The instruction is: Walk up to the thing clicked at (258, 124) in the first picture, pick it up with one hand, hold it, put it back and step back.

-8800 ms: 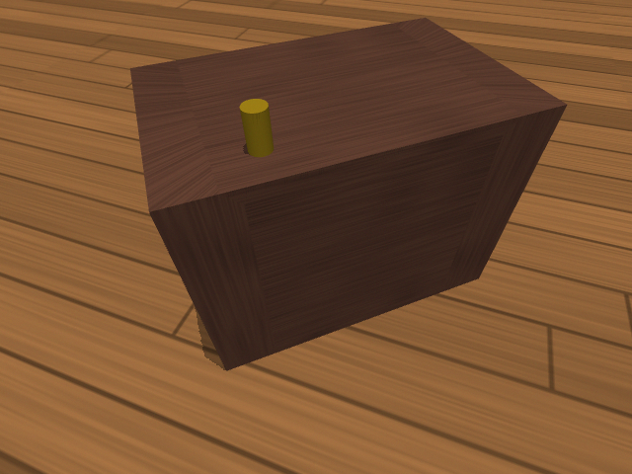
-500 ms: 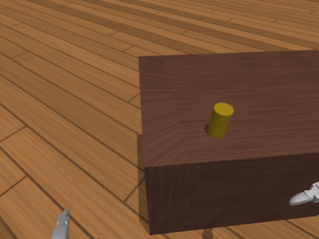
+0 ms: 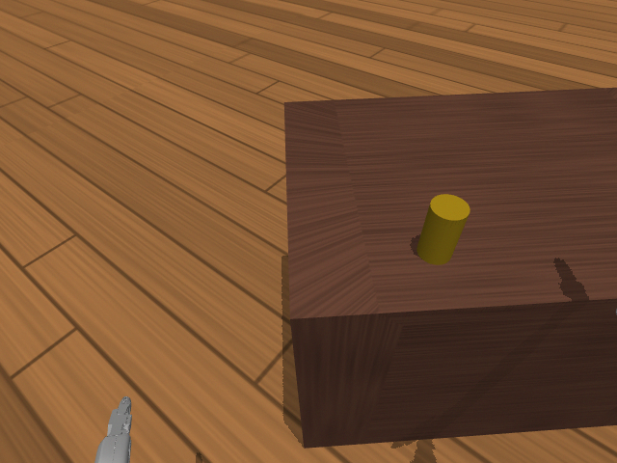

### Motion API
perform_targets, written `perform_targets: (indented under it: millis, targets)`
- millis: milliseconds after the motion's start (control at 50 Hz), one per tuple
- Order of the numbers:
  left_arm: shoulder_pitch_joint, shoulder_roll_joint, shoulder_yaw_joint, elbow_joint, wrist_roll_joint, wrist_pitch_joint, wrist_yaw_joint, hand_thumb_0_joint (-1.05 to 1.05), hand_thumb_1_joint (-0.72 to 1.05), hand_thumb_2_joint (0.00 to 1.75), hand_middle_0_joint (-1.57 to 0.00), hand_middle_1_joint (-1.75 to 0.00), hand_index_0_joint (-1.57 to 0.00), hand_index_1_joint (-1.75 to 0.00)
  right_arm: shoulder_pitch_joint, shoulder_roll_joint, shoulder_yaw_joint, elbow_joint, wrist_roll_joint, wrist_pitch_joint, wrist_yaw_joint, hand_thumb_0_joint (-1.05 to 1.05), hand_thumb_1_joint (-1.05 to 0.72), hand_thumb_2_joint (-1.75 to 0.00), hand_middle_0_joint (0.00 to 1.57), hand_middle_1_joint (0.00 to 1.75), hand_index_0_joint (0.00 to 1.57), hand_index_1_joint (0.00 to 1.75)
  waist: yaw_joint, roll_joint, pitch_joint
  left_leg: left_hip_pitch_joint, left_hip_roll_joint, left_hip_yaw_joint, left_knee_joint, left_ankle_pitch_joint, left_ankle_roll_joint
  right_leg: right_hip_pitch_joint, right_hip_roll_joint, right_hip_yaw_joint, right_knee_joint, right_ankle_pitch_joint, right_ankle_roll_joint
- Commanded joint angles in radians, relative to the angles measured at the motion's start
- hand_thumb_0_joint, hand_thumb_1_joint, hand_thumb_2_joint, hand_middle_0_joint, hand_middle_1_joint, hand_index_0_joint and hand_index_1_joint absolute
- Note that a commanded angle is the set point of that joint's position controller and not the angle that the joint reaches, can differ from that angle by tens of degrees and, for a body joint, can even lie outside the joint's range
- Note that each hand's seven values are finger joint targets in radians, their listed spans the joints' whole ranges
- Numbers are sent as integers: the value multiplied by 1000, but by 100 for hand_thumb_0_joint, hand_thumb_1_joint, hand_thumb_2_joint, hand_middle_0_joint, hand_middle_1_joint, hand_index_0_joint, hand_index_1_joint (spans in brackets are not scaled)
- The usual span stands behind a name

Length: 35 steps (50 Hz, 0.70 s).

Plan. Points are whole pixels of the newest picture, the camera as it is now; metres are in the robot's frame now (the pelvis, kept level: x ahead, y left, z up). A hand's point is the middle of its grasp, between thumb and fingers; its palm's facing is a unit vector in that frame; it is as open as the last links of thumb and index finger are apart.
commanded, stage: go down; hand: right
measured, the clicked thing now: (441, 230) +0.47 -0.20 +0.03
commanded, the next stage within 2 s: approach in 1.86 s
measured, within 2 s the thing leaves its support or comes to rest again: neither
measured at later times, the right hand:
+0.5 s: hand out of the picture +0.36 -0.37 +0.15, palm faces +0.15 +0.99 +0.00, open 17.6 cm
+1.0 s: hand out of the picture +0.38 -0.38 +0.16, palm faces +0.14 +0.99 +0.02, open 17.6 cm
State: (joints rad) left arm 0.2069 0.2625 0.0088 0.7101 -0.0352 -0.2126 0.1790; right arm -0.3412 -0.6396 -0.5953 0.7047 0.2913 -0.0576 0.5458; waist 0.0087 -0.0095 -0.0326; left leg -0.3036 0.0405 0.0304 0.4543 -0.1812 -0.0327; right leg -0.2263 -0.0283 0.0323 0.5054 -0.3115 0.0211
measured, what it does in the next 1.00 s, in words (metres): stands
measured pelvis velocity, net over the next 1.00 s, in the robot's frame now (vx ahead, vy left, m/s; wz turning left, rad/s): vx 0.01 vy -0.01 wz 0.00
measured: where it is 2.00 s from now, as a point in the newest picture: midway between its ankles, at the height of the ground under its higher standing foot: outside the picture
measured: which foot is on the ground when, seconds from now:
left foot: down 0.00-1.00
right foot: down 0.00-1.00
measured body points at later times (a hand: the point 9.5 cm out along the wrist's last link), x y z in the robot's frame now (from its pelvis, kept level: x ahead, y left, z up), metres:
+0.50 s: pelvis +0.01 +0.00 -0.01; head +0.04 -0.01 +0.44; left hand +0.16 +0.26 -0.08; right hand +0.35 -0.42 +0.15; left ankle +0.03 +0.14 -0.74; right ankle -0.03 -0.13 -0.74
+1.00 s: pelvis +0.01 -0.01 -0.01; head +0.05 -0.02 +0.44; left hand +0.16 +0.26 -0.07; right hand +0.36 -0.44 +0.16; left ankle +0.03 +0.14 -0.74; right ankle -0.03 -0.13 -0.74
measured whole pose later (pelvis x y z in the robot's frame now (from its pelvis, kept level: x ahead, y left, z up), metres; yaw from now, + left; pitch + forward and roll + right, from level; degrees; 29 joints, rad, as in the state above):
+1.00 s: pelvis +0.01 -0.01 -0.01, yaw +0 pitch +8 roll +2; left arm 0.23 0.27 -0.05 0.62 -0.01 -0.25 0.21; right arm -0.62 -0.86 -0.62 1.06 0.24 -0.07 0.65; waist 0.06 0.00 -0.07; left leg -0.47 0.03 0.04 0.54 -0.22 -0.04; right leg -0.41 -0.04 0.04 0.65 -0.38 0.02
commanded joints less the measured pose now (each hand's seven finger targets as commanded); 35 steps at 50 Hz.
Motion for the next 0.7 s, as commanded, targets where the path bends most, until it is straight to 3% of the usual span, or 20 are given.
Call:
perform_targets:
  millis: [0, 40, 80, 180, 240, 260, 300, 320, 360, 380, 420, 480, 520, 540, 560, 580, 600, 620, 660, 680]
  targets:
    - [-76, 116, 6, -115, 11, -56, 13, 0, -56, 5, -5, -5, -5, -5, -329, -412, -74, -110, 36, -40, 40, 0, 58, -6, 3, 6, 4, 6, -8, -107, -187, 120, -31, 22, -30, 133, 37, -58, 32, -14, -78, 213, -27]
    - [-95, 134, 4, -137, 16, -63, 17, 0, -56, 5, -5, -5, -5, -5, -376, -453, -82, -101, 29, -39, 51, 0, 56, -5, 4, 5, 4, 5, -5, -116, -227, 128, -28, 17, -25, 136, 38, -53, 33, -13, -69, 215, -28]
    - [-88, 209, 71, -155, 20, -73, 30, 0, -56, 5, -6, -5, -5, -5, -410, -490, -99, -99, 26, -44, 54, 0, 56, -6, 3, 5, 4, 5, 12, -112, -263, 125, -28, 13, -16, 159, 37, -30, 33, -12, -57, 233, -29]
    - [-83, 116, -24, -177, 21, -82, 29, 0, -57, 6, -6, -5, -5, -6, -456, -488, -85, -16, 13, -68, 50, 0, 57, -5, 4, 5, 4, 5, 7, -77, -267, 119, -35, 17, -1, 148, 37, -70, 28, -6, -37, 234, -30]
    - [-36, 143, 0, -166, 23, -82, 37, 0, -57, 6, -5, -5, -5, -6, -472, -517, -81, 3, 9, -76, 68, 0, 58, -5, 4, 5, 4, 5, 28, -93, -311, 116, -30, 9, 12, 196, 33, -59, 32, -10, -18, 273, -31]
    - [-19, 136, -16, -134, 26, -78, 38, 0, -57, 6, -5, -5, -5, -6, -492, -528, -75, -4, 6, -76, 75, 0, 59, -5, 4, 5, 4, 5, 23, -136, -320, 97, -34, 12, 19, 197, 39, -42, 29, -8, -20, 295, -25]
    - [-3, 144, 3, -102, 29, -78, 41, 0, -57, 6, -6, -5, -5, -6, -474, -520, -71, 34, 11, -70, 83, 0, 57, -5, 4, 5, 4, 5, 31, -161, -306, 72, -36, 15, 20, 198, 42, -32, 28, -7, -7, 315, -20]
    - [-33, 180, 26, -136, 28, -86, 43, 0, -57, 6, -5, -5, -5, -6, -498, -544, -82, 20, 12, -71, 84, 0, 58, -5, 4, 5, 4, 5, 34, -151, -326, 71, -39, 19, 25, 200, 43, -28, 22, -2, -3, 335, -17]
    - [-49, 163, 8, -141, 30, -87, 41, 0, -57, 6, -5, -5, -5, -6, -513, -561, -87, 9, 5, -73, 81, 0, 58, -5, 4, 5, 5, 5, 24, -172, -326, 70, -39, 18, 28, 196, 45, -38, 22, -4, 0, 334, -15]
    - [-54, 157, -2, -174, 30, -87, 43, 0, -57, 6, -5, -5, -5, -6, -515, -553, -84, 41, 5, -71, 82, 0, 57, -5, 4, 5, 4, 5, 35, -140, -316, 71, -38, 16, 21, 203, 44, -51, 24, -5, 3, 324, -18]
    - [-71, 147, -13, -178, 28, -88, 42, 0, -57, 6, -6, -5, -5, -6, -494, -550, -89, 54, 6, -77, 80, 0, 55, -6, 4, 5, 5, 5, 17, -112, -311, 92, -38, 22, 34, 219, 45, -77, 22, -3, 11, 349, -18]
    - [-34, 177, 13, -221, 28, -85, 47, 0, -57, 7, -5, -5, -5, -6, -525, -581, -100, 42, -3, -81, 78, 0, 56, -6, 4, 5, 4, 5, 29, -133, -371, 98, -42, 21, 51, 259, 48, -34, 18, -2, 25, 423, -11]
    - [-26, 139, -18, -190, 26, -78, 39, 0, -57, 6, -6, -5, -5, -6, -522, -572, -88, 36, -3, -83, 83, 0, 55, -6, 4, 5, 5, 5, 17, -160, -346, 91, -40, 18, 53, 251, 49, -54, 21, -5, 31, 420, -11]
    - [-14, 144, -11, -184, 27, -79, 40, 0, -57, 6, -6, -5, -5, -6, -483, -578, -102, 93, -3, -78, 83, 0, 55, -6, 4, 5, 5, 5, 17, -142, -333, 102, -39, 18, 51, 252, 48, -75, 23, -6, 33, 406, -13]
    - [34, 140, -3, -124, 28, -70, 40, 0, -57, 6, -5, -5, -5, -6, -502, -559, -85, 73, -3, -75, 87, 0, 56, -6, 4, 5, 5, 5, 24, -173, -338, 76, -42, 17, 60, 257, 53, -56, 19, -4, 31, 428, -9]
    - [-66, 154, -6, -235, 26, -81, 40, 0, -57, 6, -5, -5, -5, -6, -516, -571, -89, 68, 0, -77, 88, 0, 55, -6, 4, 5, 5, 5, 29, -133, -346, 79, -41, 16, 51, 241, 47, -64, 19, -4, 36, 399, -15]
    - [16, 178, 27, -158, 32, -76, 42, 0, -58, 7, -5, -5, -5, -6, -521, -587, -92, 60, -4, -76, 87, 0, 56, -6, 4, 5, 5, 5, 37, -162, -337, 73, -41, 15, 53, 237, 48, -67, 20, -6, 32, 380, -13]
    - [-29, 167, 1, -210, 30, -81, 41, 0, -57, 6, -5, -5, -5, -6, -531, -588, -93, 63, -4, -75, 89, 0, 57, -6, 4, 5, 4, 5, 36, -147, -339, 64, -44, 18, 53, 237, 49, -59, 16, -3, 35, 397, -11]
    - [-35, 159, -1, -203, 29, -81, 42, 0, -57, 6, -5, -5, -5, -6, -538, -586, -89, 81, -9, -73, 89, 0, 56, -6, 4, 5, 5, 5, 40, -127, -321, 64, -38, 11, 46, 213, 45, -88, 24, -9, 32, 324, -22]
    - [2, 177, 32, -145, 29, -79, 44, 0, -57, 7, -5, -5, -5, -6, -559, -594, -83, 60, -11, -75, 91, 0, 58, -6, 4, 5, 4, 5, 42, -151, -309, 56, -37, 10, 50, 212, 47, -93, 25, -7, 27, 315, -22]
